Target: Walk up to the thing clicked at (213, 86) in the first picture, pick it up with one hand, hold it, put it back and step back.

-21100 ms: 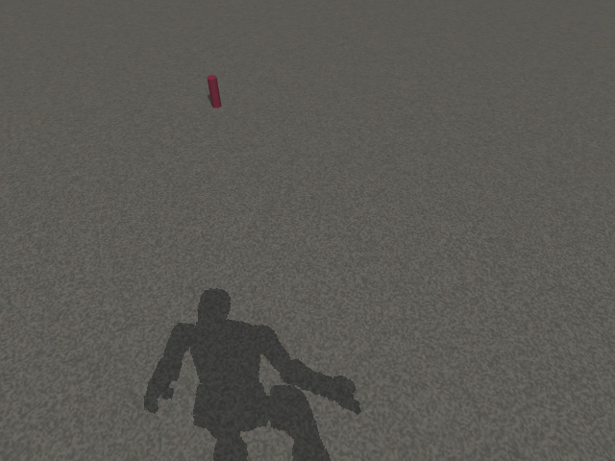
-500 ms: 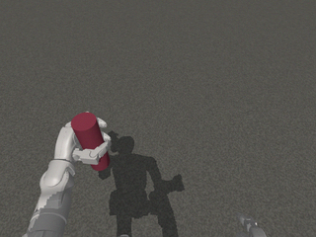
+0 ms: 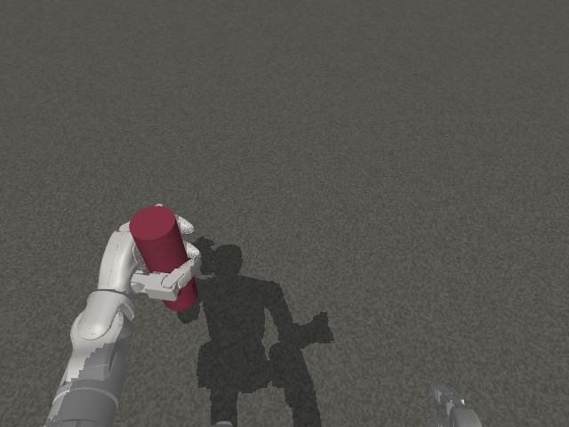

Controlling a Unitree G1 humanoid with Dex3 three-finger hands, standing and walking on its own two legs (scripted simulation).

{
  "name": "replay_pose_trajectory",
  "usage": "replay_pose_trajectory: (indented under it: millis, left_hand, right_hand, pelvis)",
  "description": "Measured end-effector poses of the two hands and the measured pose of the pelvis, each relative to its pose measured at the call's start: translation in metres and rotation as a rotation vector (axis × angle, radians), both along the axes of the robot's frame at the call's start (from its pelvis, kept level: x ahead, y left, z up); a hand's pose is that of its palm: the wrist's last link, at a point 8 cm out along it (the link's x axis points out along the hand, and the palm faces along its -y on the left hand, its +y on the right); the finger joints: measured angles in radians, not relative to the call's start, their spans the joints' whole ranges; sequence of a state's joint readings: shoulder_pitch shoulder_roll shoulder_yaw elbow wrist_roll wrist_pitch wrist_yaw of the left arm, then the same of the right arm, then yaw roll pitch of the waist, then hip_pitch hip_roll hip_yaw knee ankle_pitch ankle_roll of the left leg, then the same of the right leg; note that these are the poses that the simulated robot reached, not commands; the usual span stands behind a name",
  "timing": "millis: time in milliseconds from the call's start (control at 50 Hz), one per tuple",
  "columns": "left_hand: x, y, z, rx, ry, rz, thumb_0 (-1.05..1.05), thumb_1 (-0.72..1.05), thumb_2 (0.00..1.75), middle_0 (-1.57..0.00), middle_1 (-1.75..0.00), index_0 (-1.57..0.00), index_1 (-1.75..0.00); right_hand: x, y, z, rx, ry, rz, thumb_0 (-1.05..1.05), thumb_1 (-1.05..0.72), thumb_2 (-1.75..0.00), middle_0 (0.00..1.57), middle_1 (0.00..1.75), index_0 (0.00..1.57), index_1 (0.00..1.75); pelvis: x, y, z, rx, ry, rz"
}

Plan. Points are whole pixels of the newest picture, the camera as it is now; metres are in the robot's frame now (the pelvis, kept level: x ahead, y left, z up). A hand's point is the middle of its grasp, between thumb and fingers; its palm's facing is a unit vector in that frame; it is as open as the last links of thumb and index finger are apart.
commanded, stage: hold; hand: left
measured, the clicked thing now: (168, 263) +0.33 +0.16 +0.04
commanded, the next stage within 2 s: crouch in 0.36 s
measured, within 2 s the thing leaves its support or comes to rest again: neither
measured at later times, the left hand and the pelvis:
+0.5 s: hand (171, 263) +0.32 +0.16 +0.05, palm faces -0.08 -1.00 +0.01, open 7.4 cm; pelvis +0.00 +0.00 +0.00, yaw +0 degrees
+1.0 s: hand (189, 301) +0.34 +0.16 -0.10, palm faces -0.07 -1.00 +0.03, open 7.4 cm; pelvis -0.02 +0.00 -0.09, yaw +0 degrees
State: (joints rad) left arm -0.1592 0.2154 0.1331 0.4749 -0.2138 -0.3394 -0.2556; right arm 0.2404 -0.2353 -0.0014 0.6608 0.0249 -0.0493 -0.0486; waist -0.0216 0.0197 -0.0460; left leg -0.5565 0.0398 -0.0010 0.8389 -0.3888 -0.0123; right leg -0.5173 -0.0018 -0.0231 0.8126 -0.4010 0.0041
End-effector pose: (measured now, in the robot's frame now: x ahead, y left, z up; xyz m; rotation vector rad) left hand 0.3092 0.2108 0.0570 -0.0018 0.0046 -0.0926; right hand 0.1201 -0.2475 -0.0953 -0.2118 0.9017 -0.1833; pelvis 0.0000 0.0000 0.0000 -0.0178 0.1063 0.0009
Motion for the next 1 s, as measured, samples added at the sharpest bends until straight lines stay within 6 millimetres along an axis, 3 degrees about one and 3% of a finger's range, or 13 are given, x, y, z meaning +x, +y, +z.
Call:
replay_pose_trajectory:
  millis: [200, 360, 620, 820, 920, 1000]
  left_hand:
    - [0.0, 0.003, -0.005, -0.01, 0.012, 0.019, 0.02, -0.04, 1.08, -0.91, -1.05, -0.84, -1.08]
    - [-0.004, 0.003, 0.003, -0.012, -0.012, 0.03, 0.02, -0.04, 1.08, -0.91, -1.04, -0.84, -1.08]
    - [-0.005, 0.003, -0.011, -0.022, 0.017, 0.028, 0.02, -0.04, 1.08, -0.91, -1.04, -0.84, -1.07]
    - [-0.001, 0.004, -0.069, -0.033, 0.066, 0.028, 0.02, -0.03, 1.08, -0.91, -1.04, -0.84, -1.08]
    - [0.004, 0.008, -0.111, -0.042, 0.048, 0.046, 0.02, -0.03, 1.08, -0.91, -1.04, -0.84, -1.08]
    - [0.009, 0.007, -0.156, -0.026, 0.032, 0.022, 0.02, -0.03, 1.08, -0.91, -1.04, -0.84, -1.07]
  right_hand:
    - [-0.002, 0.001, 0.001, 0.004, -0.006, -0.002, 0.01, -0.9, -0.89, 0.21, 0.3, 0.21, 0.3]
    - [0.0, 0.002, 0.0, 0.008, -0.009, 0.002, 0.01, -0.91, -0.9, 0.21, 0.3, 0.21, 0.3]
    - [0.007, 0.001, 0.0, -0.003, -0.014, 0.004, 0.01, -0.9, -0.9, 0.21, 0.3, 0.21, 0.3]
    - [0.003, -0.001, -0.022, -0.02, 0.024, 0.036, 0.01, -0.89, -0.89, 0.21, 0.3, 0.21, 0.3]
    - [-0.006, -0.005, -0.051, -0.035, 0.064, 0.059, 0.0, -0.89, -0.9, 0.21, 0.3, 0.21, 0.3]
    - [-0.015, -0.009, -0.088, -0.049, 0.095, 0.077, 0.0, -0.9, -0.89, 0.21, 0.3, 0.21, 0.3]
  pelvis:
    - [-0.003, -0.001, -0.001, 0.002, -0.001, -0.002]
    - [-0.002, 0.0, 0.0, 0.002, -0.008, 0.003]
    - [0.001, 0.001, -0.002, 0.0, 0.011, 0.001]
    - [-0.006, 0.002, -0.025, -0.004, 0.098, 0.002]
    - [-0.013, 0.002, -0.054, -0.009, 0.186, 0.002]
    - [-0.019, 0.003, -0.09, -0.013, 0.275, 0.0]
